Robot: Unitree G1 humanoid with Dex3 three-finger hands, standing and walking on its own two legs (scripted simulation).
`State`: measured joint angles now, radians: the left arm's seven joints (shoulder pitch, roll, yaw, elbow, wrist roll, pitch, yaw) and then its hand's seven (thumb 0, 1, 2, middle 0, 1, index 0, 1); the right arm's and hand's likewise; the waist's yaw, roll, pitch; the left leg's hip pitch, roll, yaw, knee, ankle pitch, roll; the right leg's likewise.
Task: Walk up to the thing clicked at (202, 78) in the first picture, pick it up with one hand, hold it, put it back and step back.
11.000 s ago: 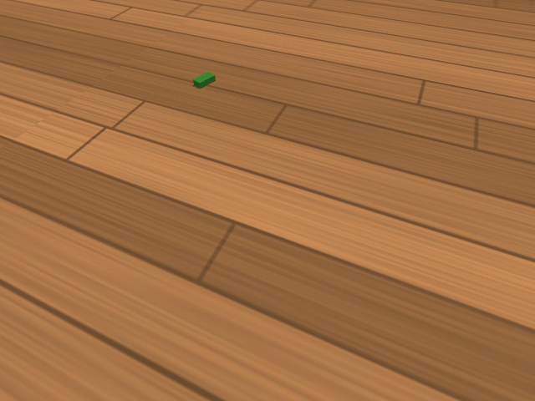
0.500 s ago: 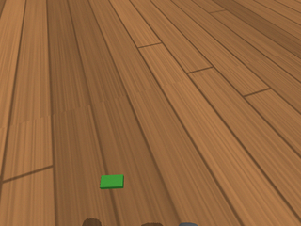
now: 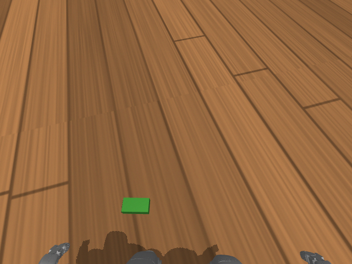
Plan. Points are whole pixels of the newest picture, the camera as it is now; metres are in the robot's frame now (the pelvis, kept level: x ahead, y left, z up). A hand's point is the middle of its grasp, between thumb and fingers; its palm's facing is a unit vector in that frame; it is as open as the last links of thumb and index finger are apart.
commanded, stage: walk up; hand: left
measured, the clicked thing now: (136, 205) +0.43 +0.25 -0.73
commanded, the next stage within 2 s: stand in 1.32 s
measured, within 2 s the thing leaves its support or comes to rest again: neither
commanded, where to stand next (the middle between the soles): +0.04 +0.02 m, yaw -2 degrees
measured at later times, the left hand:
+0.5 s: hand out of the picture +0.07 +0.27 -0.13, palm faces -0.06 -0.93 -0.37, open 7.4 cm
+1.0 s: hand out of the picture +0.06 +0.27 -0.13, palm faces -0.06 -0.93 -0.35, open 7.4 cm
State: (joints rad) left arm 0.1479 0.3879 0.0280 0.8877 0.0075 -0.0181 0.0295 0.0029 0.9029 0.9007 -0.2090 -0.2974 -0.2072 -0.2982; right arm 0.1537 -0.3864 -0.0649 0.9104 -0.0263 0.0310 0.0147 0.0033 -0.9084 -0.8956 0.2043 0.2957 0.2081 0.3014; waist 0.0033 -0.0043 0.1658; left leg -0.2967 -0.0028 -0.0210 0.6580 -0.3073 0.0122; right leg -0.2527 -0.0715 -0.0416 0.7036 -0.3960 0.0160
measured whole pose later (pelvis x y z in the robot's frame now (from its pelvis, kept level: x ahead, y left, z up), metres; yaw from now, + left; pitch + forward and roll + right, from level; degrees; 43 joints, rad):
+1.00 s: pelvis -0.02 +0.02 +0.03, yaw -2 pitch -3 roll +0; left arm 0.11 0.36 0.00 1.12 0.01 -0.01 0.00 0.00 0.91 0.90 -0.20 -0.30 -0.20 -0.30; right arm 0.09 -0.35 -0.02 1.11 0.00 0.00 0.02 0.00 -0.91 -0.90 0.20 0.30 0.21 0.30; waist 0.00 0.01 0.07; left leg -0.16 0.01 0.02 0.34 -0.13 0.01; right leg -0.10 -0.02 0.01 0.33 -0.19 0.02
